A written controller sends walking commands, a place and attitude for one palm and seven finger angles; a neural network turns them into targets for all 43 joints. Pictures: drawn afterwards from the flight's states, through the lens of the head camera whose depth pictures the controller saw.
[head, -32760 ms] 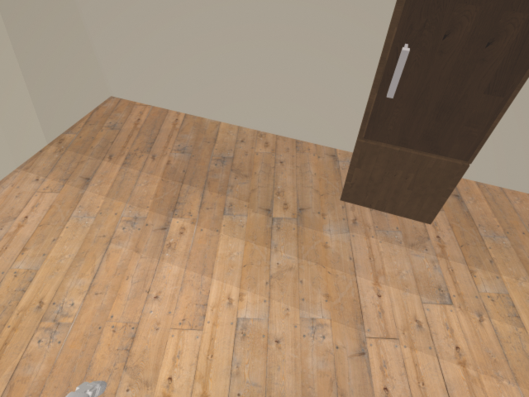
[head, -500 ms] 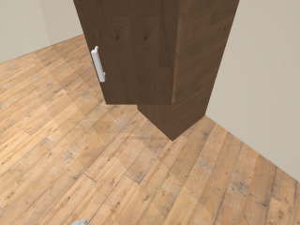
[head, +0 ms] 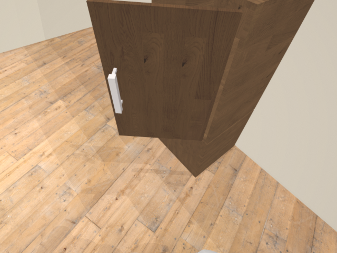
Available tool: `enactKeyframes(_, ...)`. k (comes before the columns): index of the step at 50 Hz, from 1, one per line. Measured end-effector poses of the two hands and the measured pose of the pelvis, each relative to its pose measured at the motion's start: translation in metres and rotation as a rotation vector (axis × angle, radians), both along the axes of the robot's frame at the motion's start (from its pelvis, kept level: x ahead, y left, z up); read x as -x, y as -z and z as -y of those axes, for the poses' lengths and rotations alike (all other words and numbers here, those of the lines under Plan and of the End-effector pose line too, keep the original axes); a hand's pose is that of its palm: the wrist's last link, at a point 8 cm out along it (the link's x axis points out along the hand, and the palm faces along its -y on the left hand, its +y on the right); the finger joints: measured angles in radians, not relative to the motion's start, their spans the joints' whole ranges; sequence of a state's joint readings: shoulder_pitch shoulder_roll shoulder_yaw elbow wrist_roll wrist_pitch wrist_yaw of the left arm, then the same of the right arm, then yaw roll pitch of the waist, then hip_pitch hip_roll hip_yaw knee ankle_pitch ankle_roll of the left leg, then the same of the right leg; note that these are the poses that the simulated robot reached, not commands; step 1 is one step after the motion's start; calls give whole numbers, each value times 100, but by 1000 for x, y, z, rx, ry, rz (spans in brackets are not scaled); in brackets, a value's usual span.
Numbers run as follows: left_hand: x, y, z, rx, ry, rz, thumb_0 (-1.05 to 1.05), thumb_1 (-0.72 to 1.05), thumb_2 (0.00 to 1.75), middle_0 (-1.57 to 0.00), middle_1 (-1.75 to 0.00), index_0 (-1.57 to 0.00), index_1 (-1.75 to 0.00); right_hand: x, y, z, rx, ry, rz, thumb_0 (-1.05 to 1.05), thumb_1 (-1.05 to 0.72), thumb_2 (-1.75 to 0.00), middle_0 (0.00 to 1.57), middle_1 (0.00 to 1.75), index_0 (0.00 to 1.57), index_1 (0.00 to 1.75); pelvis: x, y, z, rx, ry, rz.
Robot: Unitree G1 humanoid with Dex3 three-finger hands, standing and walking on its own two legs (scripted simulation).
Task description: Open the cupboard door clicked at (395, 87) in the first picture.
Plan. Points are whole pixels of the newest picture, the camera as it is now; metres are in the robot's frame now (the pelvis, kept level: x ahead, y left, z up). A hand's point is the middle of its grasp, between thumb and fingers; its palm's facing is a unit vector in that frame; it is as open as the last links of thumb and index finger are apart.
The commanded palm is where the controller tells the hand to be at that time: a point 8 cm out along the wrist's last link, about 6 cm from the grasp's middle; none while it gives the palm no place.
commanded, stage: come to a stop and stand still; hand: left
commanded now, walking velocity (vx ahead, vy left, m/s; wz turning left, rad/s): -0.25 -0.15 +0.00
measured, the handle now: (117, 91) +0.61 +0.24 -0.03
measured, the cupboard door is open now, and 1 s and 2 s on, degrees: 48 48 48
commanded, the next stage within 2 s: look again from close up in 1.48 s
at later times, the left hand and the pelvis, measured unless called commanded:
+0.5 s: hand out of the picture +0.13 +0.18 -0.18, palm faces +0.03 -0.98 -0.21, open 7.4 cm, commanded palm none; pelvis +0.05 -0.01 +0.00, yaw +0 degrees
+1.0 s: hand out of the picture +0.04 +0.18 -0.17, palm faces +0.05 -0.98 -0.20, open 7.4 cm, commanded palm none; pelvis +0.01 -0.01 +0.00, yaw +1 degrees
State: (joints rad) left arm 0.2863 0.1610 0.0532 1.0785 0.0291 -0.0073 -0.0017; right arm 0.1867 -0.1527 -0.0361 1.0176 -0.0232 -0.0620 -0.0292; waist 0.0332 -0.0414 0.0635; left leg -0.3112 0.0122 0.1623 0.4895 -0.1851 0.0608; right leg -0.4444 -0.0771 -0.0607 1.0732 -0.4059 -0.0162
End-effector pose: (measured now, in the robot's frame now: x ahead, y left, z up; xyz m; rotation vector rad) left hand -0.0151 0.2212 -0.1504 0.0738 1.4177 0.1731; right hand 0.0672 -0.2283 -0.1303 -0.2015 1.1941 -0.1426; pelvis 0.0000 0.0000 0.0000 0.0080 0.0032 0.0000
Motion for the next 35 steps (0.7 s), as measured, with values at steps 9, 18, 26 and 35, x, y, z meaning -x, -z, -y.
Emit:
enactKeyframes(9, -103, -8, -6, -72, 78, 143, 1, 93, 90, -20, -29, -19, -30, 1, 15, 7, -32, 66, -125, 0, -93, -90, 20, 30, 20, 30, -40, 3, 10, -18, 13, 3)
enactKeyframes(18, -143, -7, -1, -61, 95, 182, 1, 92, 90, -20, -29, -19, -30, 0, 13, 14, -20, 102, -176, 0, -92, -90, 20, 30, 20, 30, -54, 3, 10, 1, -13, 5)
enactKeyframes(26, -138, -6, -2, -67, 71, 172, 1, 91, 90, -20, -29, -19, -30, -3, 12, 16, -5, 66, -166, 0, -91, -90, 20, 30, 20, 30, -49, 4, 13, -10, -4, 1)
enactKeyframes(35, -91, -13, 4, -117, 72, 165, 1, 91, 90, -20, -30, -20, -30, -38, 12, 30, -20, 29, -1, 0, -91, -90, 20, 30, 20, 30, -41, 8, 24, 8, -20, 10)
